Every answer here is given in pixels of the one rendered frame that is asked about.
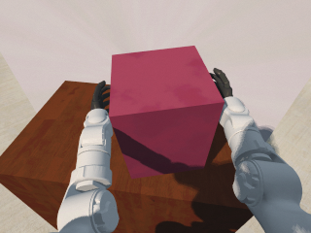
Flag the robot right hand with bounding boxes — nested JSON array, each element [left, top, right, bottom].
[[209, 68, 233, 99]]

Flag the left robot upper arm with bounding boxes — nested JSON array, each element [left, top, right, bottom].
[[49, 188, 120, 233]]

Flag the robot left hand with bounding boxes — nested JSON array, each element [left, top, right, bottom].
[[90, 81, 111, 113]]

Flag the left robot forearm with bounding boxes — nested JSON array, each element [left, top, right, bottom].
[[56, 108, 114, 228]]

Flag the pedestal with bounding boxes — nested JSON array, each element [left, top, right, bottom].
[[0, 81, 254, 233]]

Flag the right robot upper arm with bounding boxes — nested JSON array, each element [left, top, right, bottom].
[[232, 159, 311, 233]]

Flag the carton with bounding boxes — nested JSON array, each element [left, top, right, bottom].
[[109, 46, 225, 179]]

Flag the right robot forearm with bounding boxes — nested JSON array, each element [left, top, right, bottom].
[[219, 96, 302, 200]]

